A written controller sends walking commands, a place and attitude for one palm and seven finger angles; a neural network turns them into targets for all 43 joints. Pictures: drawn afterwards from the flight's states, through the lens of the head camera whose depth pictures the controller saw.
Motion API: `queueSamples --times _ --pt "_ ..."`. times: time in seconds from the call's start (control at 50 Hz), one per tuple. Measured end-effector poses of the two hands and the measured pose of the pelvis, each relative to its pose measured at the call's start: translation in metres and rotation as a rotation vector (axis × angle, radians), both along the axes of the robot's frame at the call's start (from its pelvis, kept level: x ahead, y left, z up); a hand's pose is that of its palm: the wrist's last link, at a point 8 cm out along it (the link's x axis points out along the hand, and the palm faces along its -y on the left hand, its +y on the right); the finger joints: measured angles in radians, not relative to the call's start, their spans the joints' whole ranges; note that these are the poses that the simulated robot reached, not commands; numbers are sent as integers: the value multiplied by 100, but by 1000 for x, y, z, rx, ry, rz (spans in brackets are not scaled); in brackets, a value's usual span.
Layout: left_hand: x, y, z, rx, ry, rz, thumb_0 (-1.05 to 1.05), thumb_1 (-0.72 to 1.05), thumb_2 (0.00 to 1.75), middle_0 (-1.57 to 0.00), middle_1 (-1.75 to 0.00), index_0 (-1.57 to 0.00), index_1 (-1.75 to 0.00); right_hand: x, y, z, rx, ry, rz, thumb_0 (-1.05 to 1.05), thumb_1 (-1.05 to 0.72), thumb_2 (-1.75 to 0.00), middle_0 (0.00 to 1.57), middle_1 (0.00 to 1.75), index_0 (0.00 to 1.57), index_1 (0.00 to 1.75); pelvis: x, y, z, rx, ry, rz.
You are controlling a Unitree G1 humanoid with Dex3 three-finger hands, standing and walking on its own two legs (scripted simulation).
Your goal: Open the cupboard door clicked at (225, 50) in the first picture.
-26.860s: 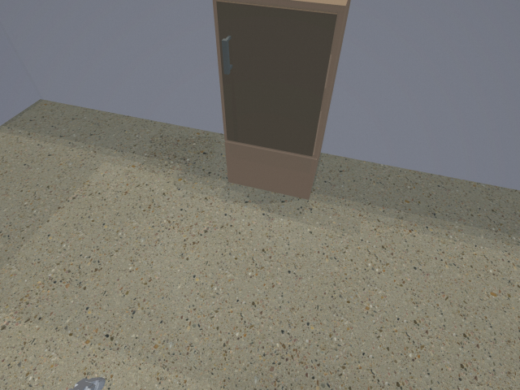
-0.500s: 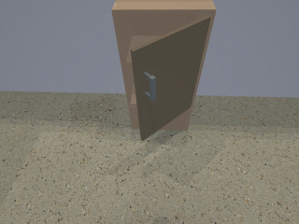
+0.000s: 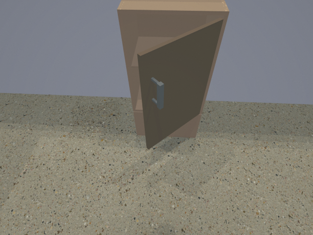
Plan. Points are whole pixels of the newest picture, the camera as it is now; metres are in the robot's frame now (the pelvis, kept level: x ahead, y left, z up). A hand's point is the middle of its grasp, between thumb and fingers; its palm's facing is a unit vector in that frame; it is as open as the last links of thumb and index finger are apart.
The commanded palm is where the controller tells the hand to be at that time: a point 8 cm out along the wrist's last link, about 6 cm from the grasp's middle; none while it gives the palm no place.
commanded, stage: look to check the result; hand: left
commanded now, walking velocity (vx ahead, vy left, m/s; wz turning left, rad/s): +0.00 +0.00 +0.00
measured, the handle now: (157, 93) +0.61 +0.04 -0.04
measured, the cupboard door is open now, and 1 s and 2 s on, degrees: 42 42 42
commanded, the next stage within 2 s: walk to a spot facing it in 0.46 s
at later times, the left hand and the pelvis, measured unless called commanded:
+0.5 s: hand out of the picture +0.03 +0.17 -0.17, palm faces +0.04 -0.98 -0.21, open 7.4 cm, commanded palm none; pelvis +0.02 -0.01 +0.00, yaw +0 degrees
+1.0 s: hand out of the picture +0.09 +0.18 -0.18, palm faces -0.09 -0.96 -0.28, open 7.4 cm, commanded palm none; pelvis +0.01 -0.02 -0.02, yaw -10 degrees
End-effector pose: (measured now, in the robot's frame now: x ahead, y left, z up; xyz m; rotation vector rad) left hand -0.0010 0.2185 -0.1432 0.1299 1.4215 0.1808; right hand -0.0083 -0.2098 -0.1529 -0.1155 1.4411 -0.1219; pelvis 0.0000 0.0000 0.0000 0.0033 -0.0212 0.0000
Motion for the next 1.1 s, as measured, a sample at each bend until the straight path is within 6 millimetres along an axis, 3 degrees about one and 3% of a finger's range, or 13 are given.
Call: queueSamples --times 0.34,0.76,0.94,1.04,1.1 --pt "17 -1 2 7 -11 -7 1 91 90 -20 -30 -20 -30 16 -6 1 -7 -3 9 1 -91 -90 20 30 20 30 13 -3 2 0 -5 -1" --pt "30 -2 0 9 13 -28 1 91 90 -20 -30 -20 -30 20 -15 -2 -26 -3 -41 1 -91 -90 20 30 20 30 19 -7 -2 1 4 -53" --pt "69 9 -2 50 -29 -120 1 91 90 -20 -30 -20 -30 15 -41 -9 -71 -57 -126 1 -90 -90 21 30 20 30 13 -14 -12 31 19 -142" --pt "100 -1 6 104 -98 -177 1 91 90 -20 -30 -20 -30 15 -67 -24 -64 -78 -160 1 -90 -90 21 30 20 30 13 -31 -21 35 11 -187" --pt "109 -10 15 124 -127 -200 1 91 90 -20 -30 -20 -30 22 -81 -20 -66 -88 -185 1 -90 -90 20 30 20 30 11 -39 -15 43 18 -205"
